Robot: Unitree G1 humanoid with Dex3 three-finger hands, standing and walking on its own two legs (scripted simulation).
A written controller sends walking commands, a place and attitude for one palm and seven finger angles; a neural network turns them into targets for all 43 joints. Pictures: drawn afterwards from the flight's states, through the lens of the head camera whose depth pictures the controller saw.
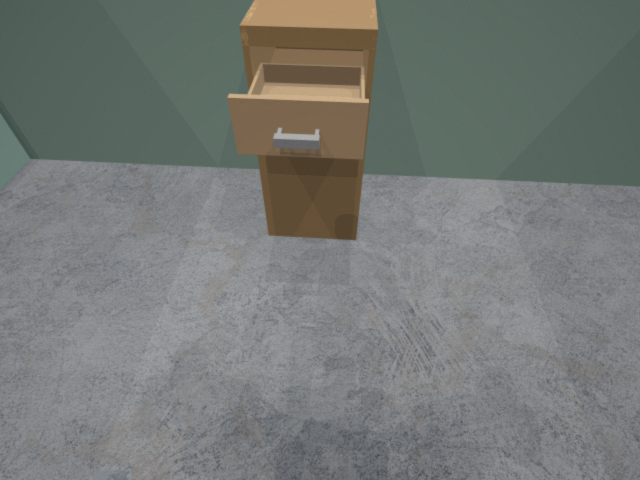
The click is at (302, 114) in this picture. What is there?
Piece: drawer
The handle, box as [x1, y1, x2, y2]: [273, 128, 319, 149]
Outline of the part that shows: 273,137 274,147 318,149 318,129 315,129 314,135 285,134 281,132 281,128 278,128 277,132 274,134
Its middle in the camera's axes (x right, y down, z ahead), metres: -0.06 -0.25 +0.95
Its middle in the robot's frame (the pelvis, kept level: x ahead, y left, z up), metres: +0.87 +0.10 -0.05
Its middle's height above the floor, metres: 0.72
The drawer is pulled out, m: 0.30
